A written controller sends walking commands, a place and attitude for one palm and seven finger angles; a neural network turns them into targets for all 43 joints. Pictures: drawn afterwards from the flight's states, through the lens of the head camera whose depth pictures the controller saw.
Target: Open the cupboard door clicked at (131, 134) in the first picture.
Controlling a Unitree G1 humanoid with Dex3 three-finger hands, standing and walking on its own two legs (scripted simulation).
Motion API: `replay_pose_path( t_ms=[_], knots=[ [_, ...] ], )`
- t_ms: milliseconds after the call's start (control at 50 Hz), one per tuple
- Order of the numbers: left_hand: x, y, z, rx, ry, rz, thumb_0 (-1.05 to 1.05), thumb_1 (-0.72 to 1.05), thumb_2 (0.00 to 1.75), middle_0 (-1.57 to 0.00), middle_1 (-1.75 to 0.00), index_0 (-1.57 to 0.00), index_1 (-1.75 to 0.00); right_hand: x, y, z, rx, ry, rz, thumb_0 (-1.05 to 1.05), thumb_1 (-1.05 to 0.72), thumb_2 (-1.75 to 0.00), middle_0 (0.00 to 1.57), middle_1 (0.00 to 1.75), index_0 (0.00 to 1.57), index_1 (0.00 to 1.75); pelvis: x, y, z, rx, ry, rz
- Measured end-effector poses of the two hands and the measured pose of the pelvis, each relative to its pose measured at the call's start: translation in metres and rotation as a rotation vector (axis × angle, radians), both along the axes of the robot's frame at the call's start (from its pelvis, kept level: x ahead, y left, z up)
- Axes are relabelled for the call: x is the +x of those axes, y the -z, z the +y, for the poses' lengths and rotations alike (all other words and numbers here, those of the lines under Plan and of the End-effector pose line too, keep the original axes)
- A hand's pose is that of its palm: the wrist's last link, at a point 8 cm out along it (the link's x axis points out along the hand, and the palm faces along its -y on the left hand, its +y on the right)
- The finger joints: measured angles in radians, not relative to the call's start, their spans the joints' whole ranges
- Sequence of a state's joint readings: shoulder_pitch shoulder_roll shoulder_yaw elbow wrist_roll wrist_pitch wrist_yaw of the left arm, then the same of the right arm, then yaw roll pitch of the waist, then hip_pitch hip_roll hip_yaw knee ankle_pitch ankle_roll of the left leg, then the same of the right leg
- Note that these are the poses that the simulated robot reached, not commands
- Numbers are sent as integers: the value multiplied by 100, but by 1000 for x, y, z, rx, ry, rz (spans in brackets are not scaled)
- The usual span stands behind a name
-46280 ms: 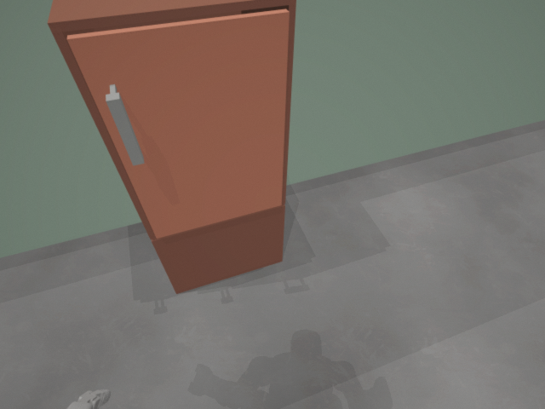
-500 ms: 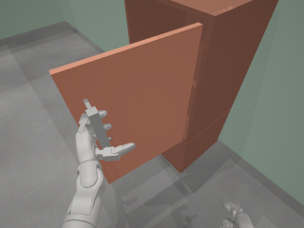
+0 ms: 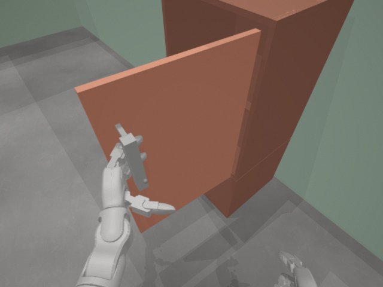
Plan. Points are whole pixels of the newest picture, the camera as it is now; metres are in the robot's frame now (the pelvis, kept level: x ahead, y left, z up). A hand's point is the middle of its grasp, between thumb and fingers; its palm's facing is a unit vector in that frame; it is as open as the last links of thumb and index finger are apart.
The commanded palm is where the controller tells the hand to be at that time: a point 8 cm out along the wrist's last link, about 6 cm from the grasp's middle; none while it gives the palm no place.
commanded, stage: slide the hand sideways off the handle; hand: left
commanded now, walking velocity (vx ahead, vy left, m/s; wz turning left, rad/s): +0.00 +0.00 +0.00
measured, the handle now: (131, 158) +0.35 +0.16 +0.09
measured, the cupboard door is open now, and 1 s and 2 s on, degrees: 85 86 86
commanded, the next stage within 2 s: draw the hand back to the body in 1.12 s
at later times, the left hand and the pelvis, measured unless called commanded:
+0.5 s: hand (134, 199) +0.26 +0.13 +0.08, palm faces -0.09 -0.99 -0.04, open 16.1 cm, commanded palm +0.24 +0.20 +0.08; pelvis -0.01 +0.00 +0.00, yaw -1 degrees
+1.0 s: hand (96, 215) +0.23 +0.19 +0.08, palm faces -0.02 -1.00 -0.04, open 16.1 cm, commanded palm +0.20 +0.25 +0.08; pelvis +0.00 -0.01 +0.00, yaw +0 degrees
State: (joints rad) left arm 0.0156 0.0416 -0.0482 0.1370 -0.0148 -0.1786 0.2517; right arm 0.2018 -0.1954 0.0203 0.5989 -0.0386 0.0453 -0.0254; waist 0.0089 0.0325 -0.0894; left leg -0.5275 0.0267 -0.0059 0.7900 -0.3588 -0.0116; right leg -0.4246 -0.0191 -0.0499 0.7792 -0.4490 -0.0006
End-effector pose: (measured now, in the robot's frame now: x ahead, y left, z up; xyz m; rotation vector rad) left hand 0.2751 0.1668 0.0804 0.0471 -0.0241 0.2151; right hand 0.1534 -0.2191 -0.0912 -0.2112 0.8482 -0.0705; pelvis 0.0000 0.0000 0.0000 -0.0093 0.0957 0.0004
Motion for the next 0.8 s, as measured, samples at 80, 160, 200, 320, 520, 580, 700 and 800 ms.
replay_pose_path(
  t_ms=[80,160,200,320,520,580,700,800],
  knots=[
    [-4,-1,9,75,225,4,-2,-49,30,-31,-50,-24,-48,-6,-2,-4,-9,13,-23,1,-90,-90,20,30,20,30,-5,0,0,-4,-8,-13],
    [-8,-3,10,11,356,22,-2,-50,30,-24,-41,-18,-39,-11,-4,-7,-10,35,-62,1,-90,-90,20,30,20,30,-10,-1,2,-11,-11,-27],
    [-9,-4,9,-33,363,20,-2,-50,30,-21,-38,-17,-36,-13,-6,-8,-7,40,-82,1,-90,-90,20,30,20,30,-12,-1,3,-11,-8,-29],
    [-11,-3,6,-46,330,12,-2,-50,30,-20,-36,-20,-35,-15,-12,-6,14,33,-119,1,-90,-90,20,30,20,30,-14,-2,2,0,6,-26],
    [-28,-1,22,-4,307,21,-2,-50,30,-21,-34,-19,-32,-13,-13,-13,20,39,-122,1,-90,-90,20,30,20,30,-10,-2,-5,1,16,-27],
    [-31,-1,27,-6,305,24,-2,-50,30,-21,-34,-20,-32,-10,-12,-17,14,41,-124,1,-90,-90,20,30,20,30,-9,-2,-7,1,14,-25],
    [-41,-3,38,-13,285,26,-2,-50,30,-21,-33,-20,-32,-2,-14,-25,1,44,-139,1,-90,-90,20,30,20,30,-3,-2,-12,5,11,-16],
    [-49,-2,50,-4,279,34,-2,-50,30,-21,-34,-20,-32,5,-16,-31,-13,40,-154,1,-90,-90,20,30,20,30,0,-1,-15,5,7,-11]
  ],
)
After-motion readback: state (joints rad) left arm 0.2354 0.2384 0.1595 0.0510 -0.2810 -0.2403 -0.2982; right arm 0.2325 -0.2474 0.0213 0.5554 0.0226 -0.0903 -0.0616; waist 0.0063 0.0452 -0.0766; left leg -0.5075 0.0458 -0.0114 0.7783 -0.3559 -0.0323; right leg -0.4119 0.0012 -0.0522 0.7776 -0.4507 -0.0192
